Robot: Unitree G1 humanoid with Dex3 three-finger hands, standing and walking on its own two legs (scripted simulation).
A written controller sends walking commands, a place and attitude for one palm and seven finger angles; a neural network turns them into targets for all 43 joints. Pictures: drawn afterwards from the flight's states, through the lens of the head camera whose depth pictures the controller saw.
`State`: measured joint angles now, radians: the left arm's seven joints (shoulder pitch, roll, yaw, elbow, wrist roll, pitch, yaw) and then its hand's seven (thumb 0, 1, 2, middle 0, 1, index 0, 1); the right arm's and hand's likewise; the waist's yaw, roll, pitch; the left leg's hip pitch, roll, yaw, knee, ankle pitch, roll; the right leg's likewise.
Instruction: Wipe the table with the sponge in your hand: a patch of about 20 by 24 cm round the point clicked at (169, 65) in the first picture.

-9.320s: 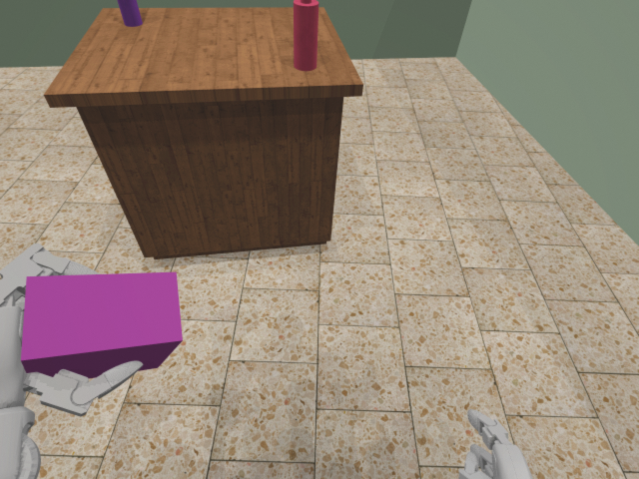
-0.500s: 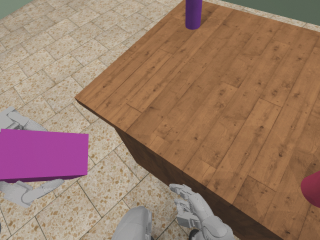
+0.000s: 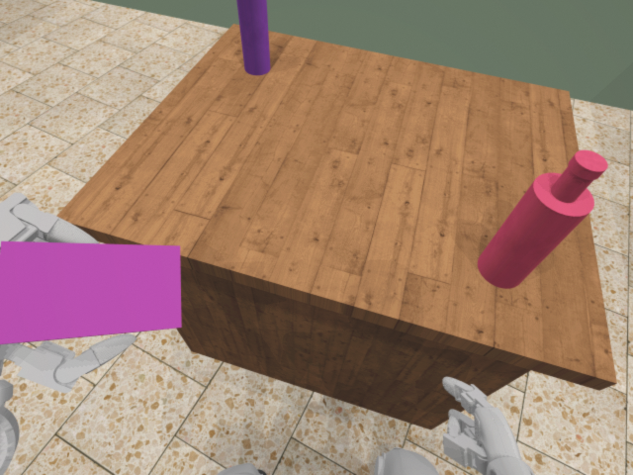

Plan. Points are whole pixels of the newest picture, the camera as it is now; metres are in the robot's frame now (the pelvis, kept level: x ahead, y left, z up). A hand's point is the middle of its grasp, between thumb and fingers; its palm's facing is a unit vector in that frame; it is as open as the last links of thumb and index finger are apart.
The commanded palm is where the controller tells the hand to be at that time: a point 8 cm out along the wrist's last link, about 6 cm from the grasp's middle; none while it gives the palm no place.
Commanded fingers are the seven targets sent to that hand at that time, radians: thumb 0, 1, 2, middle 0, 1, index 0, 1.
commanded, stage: turn to face it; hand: left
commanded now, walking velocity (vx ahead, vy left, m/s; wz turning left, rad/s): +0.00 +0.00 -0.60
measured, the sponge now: (115, 295) +0.23 +0.21 +0.17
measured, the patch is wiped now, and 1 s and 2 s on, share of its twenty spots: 0.00 0.00 0.00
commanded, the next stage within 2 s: come to a stop and stand still in 1.00 s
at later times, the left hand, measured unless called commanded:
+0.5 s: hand (263, 318) +0.22 +0.08 +0.17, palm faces +0.15 -0.83 -0.54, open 10.6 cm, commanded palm +0.18 +0.12 +0.17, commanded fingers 0.00 0.10 1.30 -1.20 -1.60 -1.20 -1.60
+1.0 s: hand (294, 356) +0.20 +0.05 +0.15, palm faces -0.04 -0.87 -0.49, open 10.6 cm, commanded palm +0.18 +0.09 +0.17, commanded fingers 0.00 0.10 1.30 -1.20 -1.60 -1.20 -1.60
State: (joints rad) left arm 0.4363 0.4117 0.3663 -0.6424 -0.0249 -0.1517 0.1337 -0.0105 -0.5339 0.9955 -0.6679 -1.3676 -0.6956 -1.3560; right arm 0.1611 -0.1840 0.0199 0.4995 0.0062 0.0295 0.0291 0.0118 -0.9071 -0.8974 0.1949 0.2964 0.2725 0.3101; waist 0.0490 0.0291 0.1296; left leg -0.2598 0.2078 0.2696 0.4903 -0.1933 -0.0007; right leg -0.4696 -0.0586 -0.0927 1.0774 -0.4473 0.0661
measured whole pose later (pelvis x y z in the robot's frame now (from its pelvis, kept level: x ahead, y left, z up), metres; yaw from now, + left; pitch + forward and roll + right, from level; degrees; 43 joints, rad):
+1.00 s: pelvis -0.10 -0.07 -0.02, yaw -30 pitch +0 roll +1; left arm 0.53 0.40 0.40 -0.52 -0.02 -0.14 0.12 -0.01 -0.53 0.99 -0.67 -1.37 -0.70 -1.36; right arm 0.20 -0.19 0.01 0.51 0.02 0.05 -0.01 0.01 -0.91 -0.90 0.19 0.30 0.20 0.30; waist 0.04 -0.02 0.03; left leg -0.18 0.07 0.11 0.55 -0.37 -0.04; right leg -0.44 0.06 0.01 0.81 -0.39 0.02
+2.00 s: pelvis -0.17 -0.07 +0.00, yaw -37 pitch -1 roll +0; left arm 0.50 0.39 0.35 -0.46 -0.04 -0.21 0.07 -0.01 -0.53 0.99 -0.67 -1.37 -0.70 -1.36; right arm 0.20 -0.23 0.00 0.56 -0.01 -0.10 -0.04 0.01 -0.90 -0.90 0.20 0.30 0.20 0.30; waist 0.00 -0.01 0.04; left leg -0.22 0.03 0.05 0.46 -0.22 -0.01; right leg -0.23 0.05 -0.04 0.44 -0.20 -0.05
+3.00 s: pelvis -0.13 -0.04 +0.00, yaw -36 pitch -1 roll -1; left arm 0.42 0.35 0.34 -0.43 -0.02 -0.17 0.10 -0.01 -0.53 1.00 -0.67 -1.37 -0.70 -1.36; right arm 0.19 -0.20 0.03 0.56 -0.02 -0.08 -0.04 0.01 -0.90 -0.90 0.20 0.30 0.20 0.30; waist 0.03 -0.03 0.05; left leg -0.19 -0.03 0.05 0.40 -0.20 0.05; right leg -0.18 -0.01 -0.03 0.35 -0.16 0.01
